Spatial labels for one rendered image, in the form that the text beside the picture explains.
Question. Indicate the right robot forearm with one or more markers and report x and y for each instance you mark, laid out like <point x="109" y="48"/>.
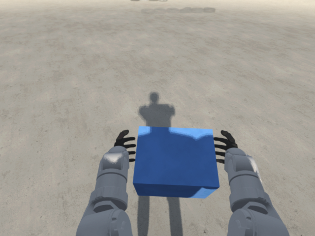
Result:
<point x="245" y="183"/>

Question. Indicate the robot left upper arm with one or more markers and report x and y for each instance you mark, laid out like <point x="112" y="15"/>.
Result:
<point x="113" y="222"/>

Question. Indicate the robot right upper arm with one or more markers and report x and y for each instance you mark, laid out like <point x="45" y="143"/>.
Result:
<point x="247" y="222"/>

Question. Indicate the carton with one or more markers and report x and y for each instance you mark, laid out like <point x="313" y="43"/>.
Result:
<point x="175" y="162"/>

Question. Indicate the left robot forearm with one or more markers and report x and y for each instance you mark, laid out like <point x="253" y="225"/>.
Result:
<point x="110" y="189"/>

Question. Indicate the robot left hand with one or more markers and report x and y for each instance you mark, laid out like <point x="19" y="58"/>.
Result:
<point x="120" y="142"/>

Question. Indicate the robot right hand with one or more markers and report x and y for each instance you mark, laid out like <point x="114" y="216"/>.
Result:
<point x="230" y="143"/>

